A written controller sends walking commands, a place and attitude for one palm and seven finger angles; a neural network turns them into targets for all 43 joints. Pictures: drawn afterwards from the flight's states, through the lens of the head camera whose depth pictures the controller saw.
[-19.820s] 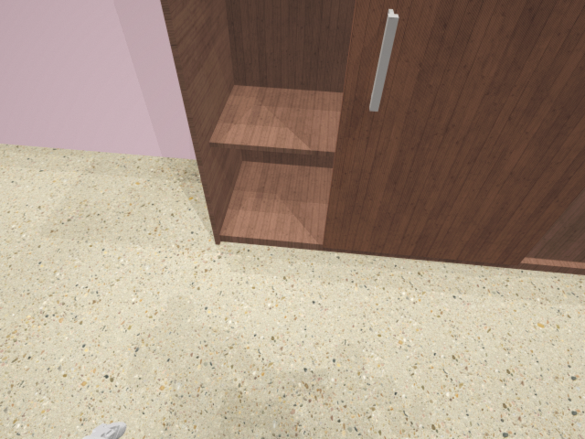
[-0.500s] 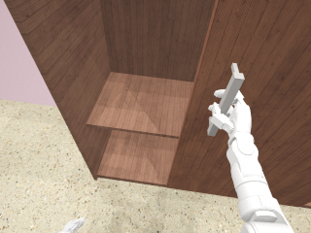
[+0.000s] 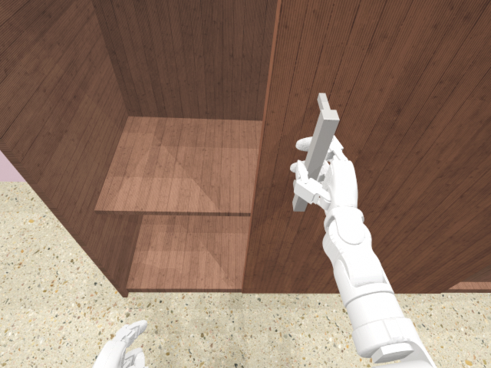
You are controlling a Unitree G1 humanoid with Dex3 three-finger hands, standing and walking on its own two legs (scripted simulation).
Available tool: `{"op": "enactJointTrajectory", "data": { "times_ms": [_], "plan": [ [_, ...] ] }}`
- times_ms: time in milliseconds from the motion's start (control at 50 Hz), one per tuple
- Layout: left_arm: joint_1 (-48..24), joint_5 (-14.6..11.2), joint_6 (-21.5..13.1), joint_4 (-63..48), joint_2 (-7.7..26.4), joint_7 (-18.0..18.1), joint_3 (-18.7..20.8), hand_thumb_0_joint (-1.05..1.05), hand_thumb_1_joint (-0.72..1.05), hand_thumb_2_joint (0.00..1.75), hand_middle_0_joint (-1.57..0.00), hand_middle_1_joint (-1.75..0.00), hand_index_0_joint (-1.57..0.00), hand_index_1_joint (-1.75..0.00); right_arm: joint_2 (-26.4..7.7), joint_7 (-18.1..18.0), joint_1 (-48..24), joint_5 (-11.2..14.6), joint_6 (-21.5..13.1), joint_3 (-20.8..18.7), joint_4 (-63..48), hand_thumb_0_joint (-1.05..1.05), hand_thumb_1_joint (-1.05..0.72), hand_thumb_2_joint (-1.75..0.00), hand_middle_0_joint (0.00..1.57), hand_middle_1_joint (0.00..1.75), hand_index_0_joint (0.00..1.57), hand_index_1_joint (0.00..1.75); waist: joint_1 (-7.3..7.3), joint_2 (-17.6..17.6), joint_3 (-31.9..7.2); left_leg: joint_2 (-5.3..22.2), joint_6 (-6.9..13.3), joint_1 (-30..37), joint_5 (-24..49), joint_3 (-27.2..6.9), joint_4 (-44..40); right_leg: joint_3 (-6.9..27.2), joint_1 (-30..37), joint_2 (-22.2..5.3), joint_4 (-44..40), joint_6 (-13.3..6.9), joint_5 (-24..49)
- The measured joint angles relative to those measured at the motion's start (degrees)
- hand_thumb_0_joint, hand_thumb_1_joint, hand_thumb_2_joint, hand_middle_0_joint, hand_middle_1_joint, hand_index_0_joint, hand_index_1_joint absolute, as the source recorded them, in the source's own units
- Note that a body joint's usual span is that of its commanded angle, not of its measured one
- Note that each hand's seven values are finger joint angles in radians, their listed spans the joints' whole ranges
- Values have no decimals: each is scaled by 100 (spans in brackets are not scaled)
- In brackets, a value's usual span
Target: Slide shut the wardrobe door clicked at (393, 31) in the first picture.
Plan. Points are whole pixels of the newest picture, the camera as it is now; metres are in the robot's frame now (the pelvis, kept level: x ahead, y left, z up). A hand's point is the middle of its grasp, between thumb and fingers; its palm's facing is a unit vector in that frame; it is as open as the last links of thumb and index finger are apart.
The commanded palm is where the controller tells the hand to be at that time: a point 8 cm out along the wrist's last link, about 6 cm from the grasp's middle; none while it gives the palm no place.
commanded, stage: tug the door sideways, standing still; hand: right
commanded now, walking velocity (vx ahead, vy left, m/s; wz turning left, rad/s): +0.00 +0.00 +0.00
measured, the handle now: (309, 159) +0.45 -0.07 +0.10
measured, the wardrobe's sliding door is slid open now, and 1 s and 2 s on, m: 0.45 0.40 0.29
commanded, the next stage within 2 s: step sideways, sliding the door along in 0.48 s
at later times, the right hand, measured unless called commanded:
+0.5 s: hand (287, 183) +0.38 -0.03 +0.11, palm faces -0.04 +1.00 -0.05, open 6.0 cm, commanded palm +0.36 -0.03 +0.11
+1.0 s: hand (275, 181) +0.38 -0.01 +0.11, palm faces -0.13 +0.98 -0.14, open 6.2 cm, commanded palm +0.38 -0.04 +0.11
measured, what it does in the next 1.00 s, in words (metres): shifts its weight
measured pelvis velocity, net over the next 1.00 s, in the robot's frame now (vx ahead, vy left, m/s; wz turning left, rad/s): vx -0.04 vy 0.04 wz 0.00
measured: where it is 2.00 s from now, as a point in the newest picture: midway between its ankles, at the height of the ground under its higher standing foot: outside the picture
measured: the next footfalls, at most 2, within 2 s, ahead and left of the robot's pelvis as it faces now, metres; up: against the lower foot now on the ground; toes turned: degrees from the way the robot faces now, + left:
left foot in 1.34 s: +0.11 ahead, +0.31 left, +0.00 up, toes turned +0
right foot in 1.50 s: +0.02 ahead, +0.01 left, +0.00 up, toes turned -7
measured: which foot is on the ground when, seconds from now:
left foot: down 0.00-1.00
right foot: down 0.00-1.00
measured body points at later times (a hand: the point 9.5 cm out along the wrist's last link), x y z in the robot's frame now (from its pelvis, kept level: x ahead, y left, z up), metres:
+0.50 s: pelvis -0.03 +0.00 -0.01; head +0.01 +0.02 +0.44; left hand +0.06 +0.24 -0.14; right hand +0.38 -0.08 +0.11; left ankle -0.09 +0.11 -0.73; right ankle -0.01 -0.11 -0.73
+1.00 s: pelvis -0.04 +0.04 +0.00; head +0.01 +0.06 +0.44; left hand +0.07 +0.27 -0.14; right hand +0.39 -0.06 +0.12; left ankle -0.09 +0.11 -0.73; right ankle -0.03 -0.09 -0.68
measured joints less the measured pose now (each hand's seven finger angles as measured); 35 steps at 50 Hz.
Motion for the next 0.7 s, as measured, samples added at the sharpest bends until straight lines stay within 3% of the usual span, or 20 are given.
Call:
{"op": "enactJointTrajectory", "data": {
  "times_ms": [600, 700],
  "plan": [
    [362, 0, -194, 269, 119, -217, 45, 1, 91, 90, -20, -30, -20, -30, 15, -476, -1159, 57, -418, 267, 1328, 0, -77, -79, 32, 138, 24, 140, 160, -46, 103, -55, 72, -491, -147, 57, 376, 137, -605, -13, 482, 47, 100],
    [74, -128, 199, 178, 51, 302, -61, 1, 91, 90, -20, -30, -20, -30, -381, 61, -1210, -134, -366, 104, 1383, 1, -70, -77, 36, 136, 27, 140, 196, 1, 512, -130, 56, -49, -25, -171, 165, -78, -38, -120, 214, 40, 154]
  ]
}}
